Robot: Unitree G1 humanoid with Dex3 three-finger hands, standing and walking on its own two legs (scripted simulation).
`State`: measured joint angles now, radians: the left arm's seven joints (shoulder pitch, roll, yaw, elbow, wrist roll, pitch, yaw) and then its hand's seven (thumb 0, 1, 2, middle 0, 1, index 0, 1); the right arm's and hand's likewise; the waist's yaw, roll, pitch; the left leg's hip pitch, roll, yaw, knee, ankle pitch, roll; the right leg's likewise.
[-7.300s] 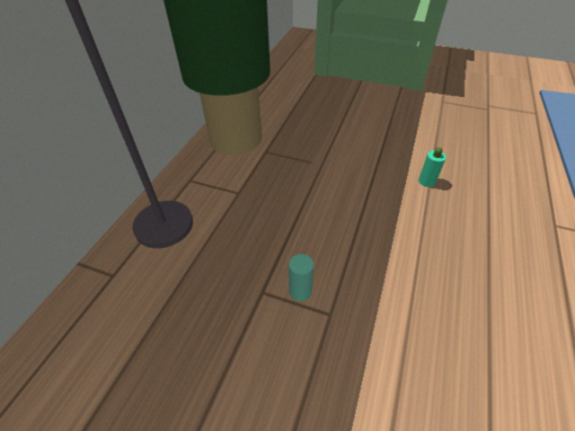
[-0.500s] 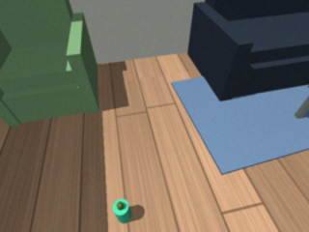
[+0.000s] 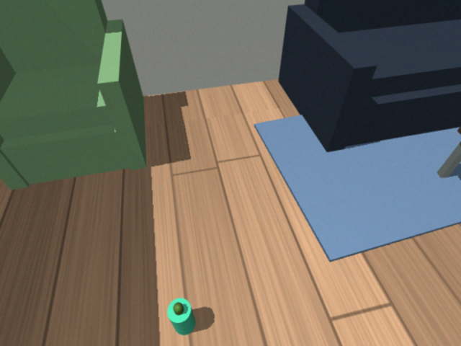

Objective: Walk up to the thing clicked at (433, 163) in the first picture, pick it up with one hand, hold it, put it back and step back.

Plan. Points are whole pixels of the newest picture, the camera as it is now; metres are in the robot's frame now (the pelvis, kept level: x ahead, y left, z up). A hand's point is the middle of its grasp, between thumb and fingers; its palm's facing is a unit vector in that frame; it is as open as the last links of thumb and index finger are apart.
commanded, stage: stand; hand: left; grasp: from the side
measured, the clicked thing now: (181, 315) +0.39 +0.21 -0.68
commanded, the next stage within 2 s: go down in 0.22 s
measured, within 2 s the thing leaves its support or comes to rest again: neither
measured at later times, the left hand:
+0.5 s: hand out of the picture +0.13 +0.25 -0.16, palm faces +0.05 -0.95 -0.32, open 9.5 cm
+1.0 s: hand out of the picture +0.14 +0.28 -0.19, palm faces +0.07 -0.94 -0.33, open 17.1 cm
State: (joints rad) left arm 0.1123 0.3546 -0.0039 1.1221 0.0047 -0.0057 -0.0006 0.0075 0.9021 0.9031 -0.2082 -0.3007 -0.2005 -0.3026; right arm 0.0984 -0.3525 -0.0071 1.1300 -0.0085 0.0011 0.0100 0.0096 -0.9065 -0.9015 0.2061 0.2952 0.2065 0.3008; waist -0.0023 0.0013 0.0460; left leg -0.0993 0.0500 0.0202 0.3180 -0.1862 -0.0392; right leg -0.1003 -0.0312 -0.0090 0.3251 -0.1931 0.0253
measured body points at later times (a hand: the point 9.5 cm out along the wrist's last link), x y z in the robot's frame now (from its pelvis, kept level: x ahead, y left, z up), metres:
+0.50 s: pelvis -0.02 +0.00 -0.01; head +0.03 +0.01 +0.43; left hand +0.12 +0.30 -0.14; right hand +0.08 -0.28 -0.14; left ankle -0.01 +0.14 -0.75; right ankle -0.01 -0.13 -0.75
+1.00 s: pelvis -0.01 +0.02 -0.07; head +0.05 +0.03 +0.38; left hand +0.13 +0.33 -0.17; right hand +0.14 -0.24 -0.15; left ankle -0.01 +0.14 -0.75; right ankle -0.01 -0.13 -0.75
